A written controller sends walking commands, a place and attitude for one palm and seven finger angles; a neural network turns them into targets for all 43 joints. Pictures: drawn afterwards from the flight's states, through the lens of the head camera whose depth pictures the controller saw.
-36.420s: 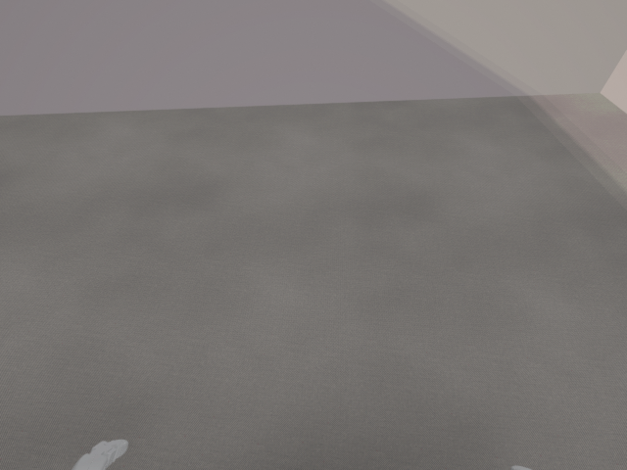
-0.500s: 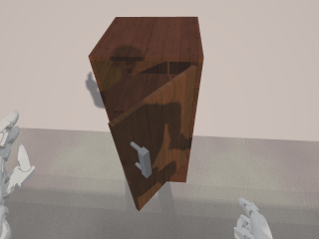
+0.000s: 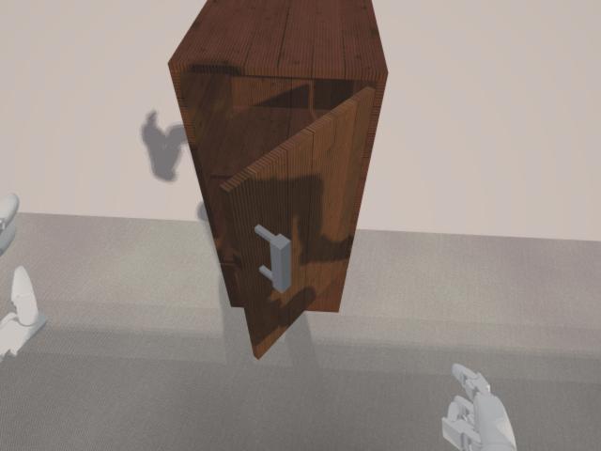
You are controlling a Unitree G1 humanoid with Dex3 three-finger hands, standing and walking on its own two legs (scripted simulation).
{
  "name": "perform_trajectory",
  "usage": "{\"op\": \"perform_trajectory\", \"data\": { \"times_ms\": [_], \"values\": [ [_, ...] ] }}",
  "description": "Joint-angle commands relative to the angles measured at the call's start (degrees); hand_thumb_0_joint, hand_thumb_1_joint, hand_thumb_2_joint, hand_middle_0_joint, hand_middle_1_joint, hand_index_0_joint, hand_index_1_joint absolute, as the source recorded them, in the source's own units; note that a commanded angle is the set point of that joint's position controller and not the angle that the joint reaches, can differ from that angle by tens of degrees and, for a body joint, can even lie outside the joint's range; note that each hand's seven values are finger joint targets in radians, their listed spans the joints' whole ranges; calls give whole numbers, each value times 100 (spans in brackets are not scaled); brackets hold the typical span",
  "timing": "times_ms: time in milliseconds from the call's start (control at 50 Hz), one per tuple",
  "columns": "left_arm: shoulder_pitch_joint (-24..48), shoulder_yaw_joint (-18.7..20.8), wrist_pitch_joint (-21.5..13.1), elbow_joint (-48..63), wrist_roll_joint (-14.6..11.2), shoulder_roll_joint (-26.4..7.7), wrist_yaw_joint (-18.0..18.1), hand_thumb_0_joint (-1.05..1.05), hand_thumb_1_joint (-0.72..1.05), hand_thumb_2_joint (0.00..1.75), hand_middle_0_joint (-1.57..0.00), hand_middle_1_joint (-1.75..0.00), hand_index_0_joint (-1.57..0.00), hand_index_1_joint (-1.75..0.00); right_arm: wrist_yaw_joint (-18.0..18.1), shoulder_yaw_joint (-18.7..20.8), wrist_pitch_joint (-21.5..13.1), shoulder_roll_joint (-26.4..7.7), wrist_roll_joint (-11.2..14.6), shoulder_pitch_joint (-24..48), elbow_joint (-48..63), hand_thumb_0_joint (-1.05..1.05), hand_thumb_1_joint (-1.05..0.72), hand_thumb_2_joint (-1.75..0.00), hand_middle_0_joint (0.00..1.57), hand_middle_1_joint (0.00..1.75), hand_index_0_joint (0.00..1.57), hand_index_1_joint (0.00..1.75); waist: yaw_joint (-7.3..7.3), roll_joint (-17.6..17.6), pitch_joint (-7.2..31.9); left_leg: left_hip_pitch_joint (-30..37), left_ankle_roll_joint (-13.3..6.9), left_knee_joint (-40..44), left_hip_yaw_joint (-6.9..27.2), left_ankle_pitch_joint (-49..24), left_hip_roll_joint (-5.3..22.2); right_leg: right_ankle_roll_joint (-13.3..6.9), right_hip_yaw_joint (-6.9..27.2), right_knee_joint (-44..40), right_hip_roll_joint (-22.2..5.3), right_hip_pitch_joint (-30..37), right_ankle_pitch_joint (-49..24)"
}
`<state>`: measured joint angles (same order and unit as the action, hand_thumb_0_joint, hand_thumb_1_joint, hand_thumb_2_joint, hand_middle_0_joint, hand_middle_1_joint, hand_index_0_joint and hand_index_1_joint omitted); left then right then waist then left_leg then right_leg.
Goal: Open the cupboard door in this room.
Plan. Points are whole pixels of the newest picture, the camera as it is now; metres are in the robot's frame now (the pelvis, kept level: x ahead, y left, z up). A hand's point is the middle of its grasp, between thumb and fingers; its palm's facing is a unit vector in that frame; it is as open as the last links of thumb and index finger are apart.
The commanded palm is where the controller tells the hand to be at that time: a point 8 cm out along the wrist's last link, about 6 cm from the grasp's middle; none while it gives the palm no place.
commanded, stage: step back with the hand held close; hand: left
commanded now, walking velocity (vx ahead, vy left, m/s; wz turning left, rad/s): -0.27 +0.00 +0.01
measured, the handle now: (272, 258) +0.42 +0.08 -0.03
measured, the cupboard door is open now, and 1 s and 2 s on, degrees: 52 52 52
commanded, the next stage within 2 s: stop stepping back and stand still in 0.68 s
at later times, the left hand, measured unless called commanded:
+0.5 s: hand out of the picture +0.13 +0.29 +0.18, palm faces +0.47 -0.73 -0.49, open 7.4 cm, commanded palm +0.06 +0.32 +0.18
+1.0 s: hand out of the picture +0.06 +0.24 +0.17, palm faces +0.32 -0.80 -0.51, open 7.4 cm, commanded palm +0.00 +0.27 +0.18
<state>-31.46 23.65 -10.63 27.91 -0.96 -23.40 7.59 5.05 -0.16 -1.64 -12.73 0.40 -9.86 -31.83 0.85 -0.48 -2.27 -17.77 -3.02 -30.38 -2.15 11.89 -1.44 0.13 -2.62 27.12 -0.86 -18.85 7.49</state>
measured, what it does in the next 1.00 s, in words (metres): walks backwards: right foot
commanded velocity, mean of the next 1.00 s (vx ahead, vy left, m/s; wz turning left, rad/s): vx -0.24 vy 0.02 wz -0.03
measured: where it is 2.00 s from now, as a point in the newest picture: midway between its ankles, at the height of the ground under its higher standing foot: outside the picture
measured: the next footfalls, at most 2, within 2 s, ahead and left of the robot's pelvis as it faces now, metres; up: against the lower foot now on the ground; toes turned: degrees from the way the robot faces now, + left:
right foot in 0.70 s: -0.18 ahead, -0.12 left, +0.00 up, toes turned -5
left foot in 1.20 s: -0.11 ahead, +0.11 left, +0.00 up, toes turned +1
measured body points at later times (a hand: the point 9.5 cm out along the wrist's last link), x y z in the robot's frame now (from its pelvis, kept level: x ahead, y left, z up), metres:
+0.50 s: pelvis -0.06 +0.01 +0.00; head -0.03 +0.04 +0.45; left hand +0.10 +0.33 +0.20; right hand +0.12 -0.21 -0.08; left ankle +0.05 +0.09 -0.73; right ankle -0.11 -0.14 -0.66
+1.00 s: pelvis -0.16 -0.02 +0.00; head -0.16 +0.00 +0.45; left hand +0.04 +0.28 +0.20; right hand -0.01 -0.29 -0.07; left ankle -0.02 +0.07 -0.73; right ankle -0.23 -0.11 -0.73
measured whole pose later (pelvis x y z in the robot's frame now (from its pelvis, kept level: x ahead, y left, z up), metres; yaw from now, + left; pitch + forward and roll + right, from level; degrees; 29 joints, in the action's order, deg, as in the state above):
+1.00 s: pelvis -0.16 -0.02 +0.00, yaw -3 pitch +0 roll -1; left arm -34.1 27.9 -10.8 28.9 -4.6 -28.9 6.6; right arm 4.9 0.2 -5.2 -13.5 -0.7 -11.7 -34.8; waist -2.9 1.9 0.8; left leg -24.5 -1.9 -25.5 -2.3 2.9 -0.2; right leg -1.6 -2.6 31.4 2.0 -8.5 26.7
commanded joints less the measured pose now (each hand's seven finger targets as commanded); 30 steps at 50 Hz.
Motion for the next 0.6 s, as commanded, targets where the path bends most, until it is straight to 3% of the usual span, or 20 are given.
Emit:
{"op": "perform_trajectory", "data": {
  "times_ms": [0,60,120,160,200,220,240,260,280,300,320,340,360,380,420,460,480,540,560,580],
  "values": [
    [352,780,-434,1314,101,-1024,204,0,90,90,-20,-30,-20,-30,73,310,-401,-876,-50,525,952,0,-90,-90,20,30,20,30,-42,-512,464,-1974,-276,1467,1085,2269,879,12,537,246,-52,1595,875],
    [397,871,-488,1349,146,-1061,208,0,90,90,-20,-30,-20,-30,67,326,-459,-853,-51,513,966,0,-90,-90,20,30,20,30,-32,-573,517,-2286,-341,1487,1201,2483,940,19,564,550,69,1830,612],
    [323,909,-557,1371,129,-1073,198,0,90,90,-20,-30,-20,-30,40,342,-527,-833,-66,396,920,0,-90,-90,20,30,20,30,-75,-304,572,-1911,-248,861,948,2253,652,-95,986,143,-122,1347,689],
    [400,927,-602,1404,121,-1101,198,0,90,90,-20,-30,-20,-30,22,365,-540,-851,-84,383,869,0,-90,-90,20,30,20,30,-102,-46,429,-1615,-172,330,852,2326,484,-219,1324,-323,-332,681,1390],
    [486,833,-618,1376,50,-1106,244,0,90,90,-20,-30,-20,-30,1,356,-535,-757,-69,288,729,0,-90,-90,20,30,20,30,-127,510,400,-603,57,-723,511,1727,171,-466,1695,-1022,-821,-568,2034],
    [522,719,-620,1379,0,-1044,269,0,90,90,-20,-30,-20,-30,-21,343,-523,-718,-65,253,637,0,-90,-90,20,30,20,30,-164,659,467,-20,144,-1119,408,1380,90,-575,1655,-1254,-1055,-1116,2102],
    [560,715,-615,1355,-17,-1084,299,0,90,90,-20,-30,-20,-30,-28,324,-503,-683,-72,249,575,0,-90,-90,20,30,20,30,-188,778,515,376,172,-1206,358,1179,95,-568,1493,-1287,-1118,-1444,2051],
    [578,637,-605,1373,-39,-1011,307,0,90,90,-20,-30,-20,-30,-16,312,-494,-678,-71,285,546,0,-90,-90,20,30,20,30,-216,528,525,502,167,-891,399,1118,120,-506,1258,-1121,-1000,-1487,1841],
    [487,780,-612,1376,-48,-1151,330,0,90,90,-20,-30,-20,-30,10,307,-486,-708,-66,322,556,0,-90,-90,20,30,20,30,-191,311,529,299,112,-322,606,1263,269,-345,975,-796,-747,-1302,1800],
    [402,825,-632,1453,-69,-1158,329,0,90,90,-20,-30,-20,-30,43,316,-494,-777,-62,375,614,0,-90,-90,20,30,20,30,-180,-208,492,-225,-12,371,1030,1648,540,-183,756,-264,-393,-933,1797],
    [376,925,-677,1625,-42,-1180,319,0,90,90,-20,-30,-20,-30,73,320,-537,-853,-73,449,691,0,-90,-90,20,30,20,30,-143,-1105,543,-1242,-255,1426,1758,2366,1125,-6,497,932,88,-14,1492],
    [377,1078,-705,1711,58,-1164,308,0,90,90,-20,-30,-20,-30,85,340,-585,-876,-133,572,743,0,-90,-90,20,30,20,30,-51,-1895,668,-2537,-608,2445,2701,3305,1891,119,283,2624,598,1219,1138],
    [548,1106,-715,1843,104,-1296,291,0,90,90,-20,-30,-20,-30,70,347,-641,-709,-162,580,725,0,-90,-90,20,30,20,30,-94,-1829,718,-2665,-768,2730,3011,3073,2135,89,502,3775,671,1218,1466],
    [569,1258,-711,1880,72,-1419,297,0,90,90,-20,-30,-20,-30,39,401,-701,-642,-183,483,643,0,-90,-90,20,30,20,30,-88,-1263,831,-2156,-816,2540,2793,2527,2191,54,683,4248,617,800,1693],
    [255,1208,-662,1691,17,-1282,248,0,90,90,-20,-30,-20,-30,-64,472,-808,-709,-135,516,567,0,-90,-90,20,30,20,30,2,-650,993,-1363,-761,1979,2182,1918,1929,54,649,4061,597,418,1861],
    [7,1030,-599,1635,-91,-1044,267,0,90,90,-20,-30,-20,-30,-93,430,-902,-637,-146,594,511,0,-90,-90,20,30,20,30,28,-824,939,-628,-628,1877,1793,1307,1705,33,436,3194,438,157,1981],
    [-83,854,-551,1665,-127,-959,257,0,90,90,-20,-30,-20,-30,-118,374,-913,-596,-153,501,396,0,-90,-90,20,30,20,30,2,-778,985,-133,-461,1960,1629,999,1563,-15,268,2602,465,-20,2216],
    [302,553,-505,1777,-208,-858,189,0,90,90,-20,-30,-20,-30,-142,332,-955,-648,-203,327,152,0,-90,-90,20,30,20,30,-82,-1343,1270,888,-95,2123,1344,383,1416,-111,42,1084,542,37,2398],
    [343,479,-518,1753,-207,-826,182,0,90,90,-20,-30,-20,-30,-142,339,-961,-639,-253,249,35,0,-90,-90,20,30,20,30,-112,-1585,1342,1187,7,2060,1285,-337,1443,-144,37,596,502,105,2361],
    [445,483,-550,1780,-234,-906,157,0,90,90,-20,-30,-20,-30,-161,347,-962,-659,-260,206,-23,0,-90,-90,20,30,20,30,-94,-1572,1588,1593,159,1895,1203,-1145,1429,-185,16,165,508,169,2221]
  ]
}}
